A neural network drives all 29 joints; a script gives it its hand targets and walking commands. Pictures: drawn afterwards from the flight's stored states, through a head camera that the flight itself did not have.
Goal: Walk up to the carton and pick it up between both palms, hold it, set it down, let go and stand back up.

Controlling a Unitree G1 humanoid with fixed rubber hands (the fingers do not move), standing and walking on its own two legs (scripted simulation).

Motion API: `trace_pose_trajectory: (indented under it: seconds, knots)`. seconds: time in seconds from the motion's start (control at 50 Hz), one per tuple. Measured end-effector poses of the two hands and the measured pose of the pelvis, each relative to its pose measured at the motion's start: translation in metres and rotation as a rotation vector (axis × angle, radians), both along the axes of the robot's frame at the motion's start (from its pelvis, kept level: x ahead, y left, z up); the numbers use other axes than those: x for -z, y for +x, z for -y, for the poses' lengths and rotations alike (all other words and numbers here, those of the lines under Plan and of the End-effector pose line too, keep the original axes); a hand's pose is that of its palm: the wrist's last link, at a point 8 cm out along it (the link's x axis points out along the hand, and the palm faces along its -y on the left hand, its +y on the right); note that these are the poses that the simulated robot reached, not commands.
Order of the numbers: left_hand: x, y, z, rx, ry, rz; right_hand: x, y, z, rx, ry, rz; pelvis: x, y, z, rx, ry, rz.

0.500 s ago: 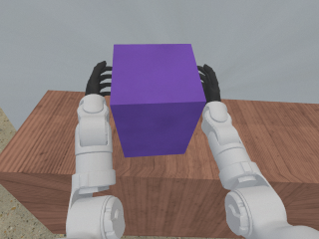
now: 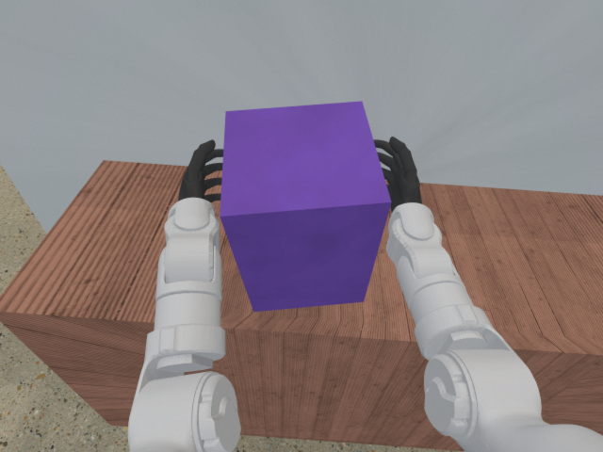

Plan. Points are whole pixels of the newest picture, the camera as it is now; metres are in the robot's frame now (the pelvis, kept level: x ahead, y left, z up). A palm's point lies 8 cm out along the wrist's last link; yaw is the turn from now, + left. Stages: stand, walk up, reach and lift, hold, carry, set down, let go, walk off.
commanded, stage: set down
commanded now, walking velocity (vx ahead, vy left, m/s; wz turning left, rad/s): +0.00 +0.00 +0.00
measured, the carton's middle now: (302, 217) +0.42 +0.03 +0.10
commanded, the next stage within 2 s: none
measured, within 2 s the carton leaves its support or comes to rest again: neither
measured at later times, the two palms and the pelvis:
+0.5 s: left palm (205, 212) +0.39 +0.16 +0.13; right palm (401, 204) +0.41 -0.11 +0.14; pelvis +0.00 +0.00 +0.00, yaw -1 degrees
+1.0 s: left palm (204, 223) +0.39 +0.16 +0.11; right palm (391, 214) +0.42 -0.11 +0.11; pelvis +0.01 +0.00 +0.00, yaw -3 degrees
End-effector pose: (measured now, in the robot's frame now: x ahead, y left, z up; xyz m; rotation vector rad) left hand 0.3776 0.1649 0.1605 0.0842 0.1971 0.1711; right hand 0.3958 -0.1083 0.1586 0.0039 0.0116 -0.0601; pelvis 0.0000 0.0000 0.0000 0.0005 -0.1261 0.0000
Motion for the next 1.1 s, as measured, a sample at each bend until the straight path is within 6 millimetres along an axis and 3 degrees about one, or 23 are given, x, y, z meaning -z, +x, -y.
trace_pose_trajectory:
  seconds: [0.26,0.58,1.1]
  knots:
    - [0.019,0.004,0.000,-0.016,-0.017,-0.011,0.014,0.008,0.000,-0.013,-0.001,-0.018,0.000,0.007,0.004,0.003,0.002,-0.027]
    - [0.031,0.007,0.006,-0.025,-0.047,-0.040,0.025,0.011,0.005,-0.010,-0.023,-0.087,-0.001,0.002,0.004,0.030,0.003,-0.054]
    - [0.061,0.016,0.003,-0.062,-0.070,-0.076,0.058,0.025,0.001,-0.029,-0.016,-0.172,-0.001,0.010,-0.001,0.048,0.002,-0.144]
